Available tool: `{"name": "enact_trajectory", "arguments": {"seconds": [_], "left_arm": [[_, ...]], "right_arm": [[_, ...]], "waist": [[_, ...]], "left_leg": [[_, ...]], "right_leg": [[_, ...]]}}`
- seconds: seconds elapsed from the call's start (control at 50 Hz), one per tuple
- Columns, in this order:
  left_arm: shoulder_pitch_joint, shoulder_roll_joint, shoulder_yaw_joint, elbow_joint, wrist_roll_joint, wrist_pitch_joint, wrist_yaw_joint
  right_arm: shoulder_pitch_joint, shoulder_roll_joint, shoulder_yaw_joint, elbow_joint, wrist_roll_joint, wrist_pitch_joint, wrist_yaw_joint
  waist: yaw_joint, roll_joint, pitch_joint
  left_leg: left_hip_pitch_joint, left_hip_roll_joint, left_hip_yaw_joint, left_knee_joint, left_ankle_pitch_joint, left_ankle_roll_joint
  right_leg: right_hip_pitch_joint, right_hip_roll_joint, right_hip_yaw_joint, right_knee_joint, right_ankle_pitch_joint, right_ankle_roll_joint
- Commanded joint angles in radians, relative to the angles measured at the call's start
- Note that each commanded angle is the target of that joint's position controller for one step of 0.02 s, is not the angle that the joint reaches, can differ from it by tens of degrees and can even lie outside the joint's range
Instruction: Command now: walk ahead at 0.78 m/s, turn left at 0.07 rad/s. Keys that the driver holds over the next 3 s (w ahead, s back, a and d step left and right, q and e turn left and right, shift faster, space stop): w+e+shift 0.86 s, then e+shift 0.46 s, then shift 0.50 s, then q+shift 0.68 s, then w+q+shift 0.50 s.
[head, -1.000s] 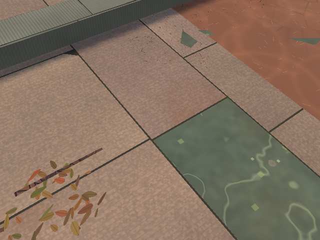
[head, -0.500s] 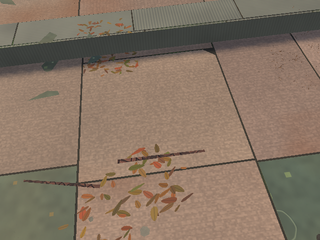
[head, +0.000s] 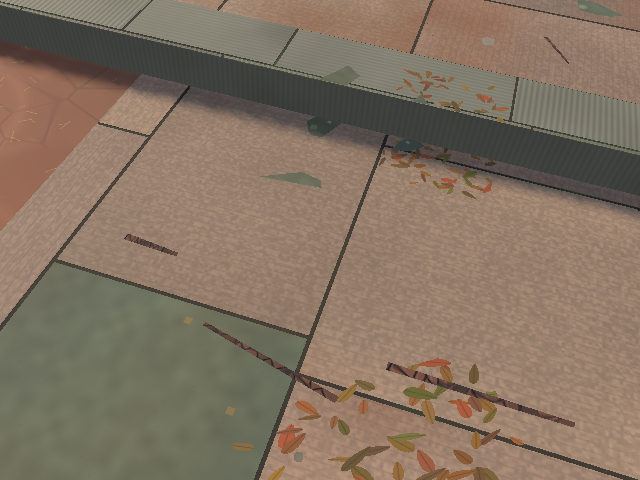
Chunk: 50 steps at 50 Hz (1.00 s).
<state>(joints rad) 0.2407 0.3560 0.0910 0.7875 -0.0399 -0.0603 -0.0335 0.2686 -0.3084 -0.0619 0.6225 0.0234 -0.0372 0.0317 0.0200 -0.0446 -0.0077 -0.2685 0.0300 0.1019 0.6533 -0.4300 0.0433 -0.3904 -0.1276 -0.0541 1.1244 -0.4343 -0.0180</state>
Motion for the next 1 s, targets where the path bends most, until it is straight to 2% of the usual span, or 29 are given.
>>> {"name": "enact_trajectory", "arguments": {"seconds": [0.02,0.06,0.1,0.16,0.2,0.26,0.3,0.32,0.34,0.36,0.38,0.4,0.42,0.44,0.5,0.56,0.6,0.68,0.7,0.74,0.76,0.78,0.8,0.82,0.84,0.86,0.88,0.92,1.0], "left_arm": [[-0.207,0.067,-0.019,-0.141,-0.016,-0.061,-0.021],[-0.136,0.062,-0.014,-0.097,-0.017,-0.037,-0.036],[-0.138,0.034,-0.022,-0.096,-0.019,-0.015,-0.038],[-0.203,0.006,-0.037,-0.115,-0.008,-0.014,-0.039],[-0.256,-0.023,-0.048,-0.129,-0.004,-0.026,-0.056],[-0.229,-0.001,-0.032,-0.146,-0.025,-0.037,-0.065],[-0.042,0.073,0.001,-0.122,-0.035,-0.012,-0.056],[0.189,0.144,0.034,-0.064,-0.031,0.013,-0.043],[0.451,0.177,0.055,0.004,-0.018,0.037,-0.021],[0.458,0.135,0.027,0.056,0.008,0.053,-0.004],[0.309,0.123,0.008,-0.015,0.043,0.019,-0.010],[0.276,0.072,0.008,-0.062,0.039,0.007,-0.007],[0.230,0.052,0.004,-0.079,0.039,-0.013,-0.007],[0.135,0.045,0.003,-0.106,0.037,-0.027,-0.012],[0.029,0.043,0.001,-0.146,0.032,-0.038,0.007],[0.061,0.033,-0.004,-0.132,0.005,-0.034,0.041],[0.097,0.051,0.004,-0.109,-0.006,-0.019,0.053],[0.161,0.041,0.010,-0.077,-0.021,0.000,0.061],[0.156,0.037,0.012,-0.076,-0.017,0.005,0.061],[0.087,0.030,0.006,-0.106,0.020,0.011,0.046],[0.112,-0.092,-0.034,-0.142,0.061,0.007,0.035],[0.265,-0.122,-0.061,-0.201,-0.032,-0.010,0.029],[0.203,-0.026,-0.049,-0.159,-0.050,0.003,0.043],[0.080,0.034,-0.037,-0.176,-0.021,0.009,0.041],[-0.006,0.033,-0.033,-0.191,0.007,0.014,0.038],[-0.055,0.023,-0.029,-0.220,0.021,0.014,0.030],[-0.074,0.015,-0.025,-0.233,0.012,0.024,0.022],[-0.087,-0.015,-0.029,-0.260,-0.004,0.046,0.017],[-0.130,-0.016,-0.042,-0.285,0.026,0.039,-0.008]], "right_arm": [[0.197,-0.122,-0.027,-0.002,-0.016,-0.037,-0.004],[0.117,-0.077,-0.007,-0.013,-0.039,-0.046,-0.017],[0.107,-0.085,-0.009,-0.007,-0.052,-0.066,-0.029],[0.103,-0.085,-0.007,0.022,-0.050,-0.087,-0.052],[0.149,-0.088,-0.005,0.055,-0.042,-0.089,-0.067],[0.196,-0.161,-0.017,0.092,-0.042,-0.061,-0.094],[0.134,-0.219,-0.038,0.080,-0.047,-0.033,-0.118],[0.056,-0.233,-0.045,0.061,-0.055,-0.028,-0.116],[-0.081,-0.234,-0.048,0.030,-0.039,-0.038,-0.101],[-0.117,0.009,0.017,0.011,-0.054,-0.083,-0.056],[0.048,0.115,0.059,-0.054,-0.008,-0.124,-0.033],[-0.025,0.008,0.054,-0.096,0.011,-0.157,-0.018],[-0.068,-0.050,0.036,-0.110,0.029,-0.169,-0.013],[-0.062,-0.047,0.034,-0.091,0.007,-0.162,-0.019],[-0.029,-0.087,0.022,-0.070,-0.026,-0.119,-0.045],[-0.219,-0.047,0.039,-0.144,-0.064,-0.109,-0.055],[-0.319,0.013,0.052,-0.179,-0.051,-0.110,-0.047],[-0.346,-0.056,0.009,-0.192,0.018,-0.113,-0.045],[-0.318,-0.082,-0.007,-0.185,0.025,-0.119,-0.044],[0.023,-0.148,-0.053,-0.123,0.030,-0.125,-0.049],[0.251,-0.211,-0.063,-0.084,0.018,-0.111,-0.057],[0.224,-0.276,-0.069,-0.053,-0.028,-0.113,-0.027],[0.130,-0.154,-0.054,-0.097,-0.030,-0.102,-0.030],[0.100,-0.098,-0.041,-0.088,-0.024,-0.091,-0.039],[0.097,-0.096,-0.038,-0.065,-0.035,-0.082,-0.040],[0.074,-0.089,-0.035,-0.040,-0.044,-0.082,-0.040],[0.040,-0.058,-0.025,-0.020,-0.050,-0.082,-0.040],[-0.002,-0.015,-0.013,0.019,-0.029,-0.083,-0.036],[-0.117,-0.136,-0.045,0.035,-0.017,-0.073,-0.054]], "waist": [[-0.125,0.148,0.059],[-0.068,0.156,0.115],[-0.053,0.116,0.132],[-0.043,0.087,0.172],[-0.061,0.074,0.174],[-0.017,0.181,0.081],[0.111,0.267,-0.025],[0.227,0.270,-0.113],[0.367,0.179,-0.153],[0.269,-0.172,-0.046],[0.064,-0.271,-0.170],[0.103,-0.109,-0.173],[0.045,0.069,-0.046],[-0.030,0.199,0.043],[-0.105,0.140,0.115],[-0.033,0.076,0.164],[0.031,0.019,0.128],[0.062,-0.051,0.044],[0.037,-0.065,0.022],[-0.163,-0.074,-0.208],[-0.204,0.112,-0.387],[-0.075,0.638,-0.480],[-0.116,0.435,-0.305],[-0.143,0.275,-0.165],[-0.142,0.083,-0.079],[-0.116,0.072,-0.014],[-0.088,0.090,0.043],[-0.048,0.139,0.089],[-0.009,0.119,0.105]], "left_leg": [[0.465,0.321,-0.494,-0.415,-0.084,0.211],[0.303,0.260,-0.274,-0.450,0.157,0.129],[0.235,0.218,-0.119,-0.508,0.320,0.084],[0.163,0.145,0.067,-0.584,0.503,0.003],[0.167,0.131,0.129,-0.597,0.696,-0.052],[0.338,0.156,0.146,-0.430,1.376,-0.097],[0.394,0.193,0.140,-0.174,1.733,-0.098],[0.325,0.197,0.118,0.065,1.790,-0.089],[0.121,0.133,0.103,0.472,1.477,-0.086],[-0.258,-0.088,0.026,0.949,-0.064,-0.066],[-0.556,-0.126,-0.205,1.158,-0.216,-0.052],[-0.615,-0.111,-0.274,1.081,-0.102,0.005],[-0.596,-0.064,-0.282,0.922,0.003,0.033],[-0.520,-0.020,-0.285,0.806,0.077,0.028],[-0.386,0.039,-0.282,0.610,0.126,-0.051],[-0.250,0.030,-0.188,0.263,0.304,-0.112],[-0.082,-0.028,-0.140,0.035,0.481,-0.132],[-0.024,-0.058,-0.219,-0.173,0.495,-0.149],[-0.002,-0.057,-0.221,-0.197,0.453,-0.133],[0.370,0.010,-0.226,-0.110,0.332,-0.064],[0.697,0.203,-0.460,-0.068,0.071,-0.016],[0.841,0.438,-1.134,-0.344,-0.401,0.167],[0.727,0.391,-1.085,-0.392,-0.566,0.141],[0.598,0.343,-0.867,-0.376,-0.374,0.103],[0.467,0.296,-0.691,-0.368,-0.128,0.080],[0.365,0.266,-0.583,-0.370,0.022,0.085],[0.275,0.236,-0.469,-0.383,0.163,0.077],[0.195,0.215,-0.313,-0.382,0.469,0.080],[0.067,0.183,-0.082,-0.444,0.693,0.069]], "right_leg": [[-0.718,-0.021,0.102,0.193,0.153,-0.037],[-0.594,-0.015,0.166,0.119,0.289,-0.021],[-0.539,0.033,0.168,0.054,0.401,-0.004],[-0.428,0.090,0.054,-0.168,0.571,-0.014],[-0.315,0.124,-0.043,-0.315,0.628,-0.042],[-0.166,0.231,-0.148,-0.403,0.561,-0.102],[0.032,0.269,-0.166,-0.383,0.458,-0.134],[0.267,0.259,-0.116,-0.357,0.418,-0.171],[0.560,0.178,0.022,-0.489,0.490,-0.229],[0.667,0.141,0.151,-0.415,0.417,-0.239],[0.752,0.012,0.630,-0.533,0.100,-0.418],[0.699,-0.067,0.874,-0.812,-0.213,-0.452],[0.540,-0.082,0.909,-0.929,-0.309,-0.413],[0.347,-0.057,0.870,-0.950,-0.267,-0.383],[0.058,0.063,0.685,-0.968,-0.056,-0.368],[-0.141,0.167,0.476,-0.966,0.158,-0.314],[-0.198,0.221,0.410,-0.924,0.183,-0.250],[0.065,0.170,0.524,-0.788,0.142,-0.191],[0.136,0.152,0.541,-0.719,0.233,-0.174],[0.118,0.177,0.468,-0.315,0.494,-0.096],[-0.077,0.218,0.373,0.055,0.076,-0.079],[-0.404,0.239,0.286,0.334,-0.122,-0.053],[-0.509,0.135,0.243,0.409,0.002,-0.043],[-0.529,0.114,0.196,0.401,0.075,-0.041],[-0.484,0.077,0.175,0.363,0.102,-0.042],[-0.461,0.042,0.180,0.301,0.136,-0.043],[-0.418,0.014,0.182,0.264,0.130,-0.038],[-0.407,-0.012,0.158,0.202,0.083,-0.021],[-0.259,0.010,0.067,-0.198,0.342,0.021]]}}
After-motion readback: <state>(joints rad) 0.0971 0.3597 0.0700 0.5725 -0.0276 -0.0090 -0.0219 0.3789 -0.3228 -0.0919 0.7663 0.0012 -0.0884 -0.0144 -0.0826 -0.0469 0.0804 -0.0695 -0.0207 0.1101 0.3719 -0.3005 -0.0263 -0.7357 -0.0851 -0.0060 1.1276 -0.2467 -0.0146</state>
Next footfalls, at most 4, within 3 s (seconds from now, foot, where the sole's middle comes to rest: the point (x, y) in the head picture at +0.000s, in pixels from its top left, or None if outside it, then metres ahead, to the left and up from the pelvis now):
0.34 right None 0.44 -0.04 -0.76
0.74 left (315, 317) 0.87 0.02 -0.76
1.16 right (475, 302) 0.94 -0.38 -0.76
1.62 left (452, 236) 1.16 -0.35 -0.76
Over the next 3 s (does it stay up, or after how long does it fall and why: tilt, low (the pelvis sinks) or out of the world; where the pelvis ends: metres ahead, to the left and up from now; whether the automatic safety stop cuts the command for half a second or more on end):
stays up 1.15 -0.39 0.01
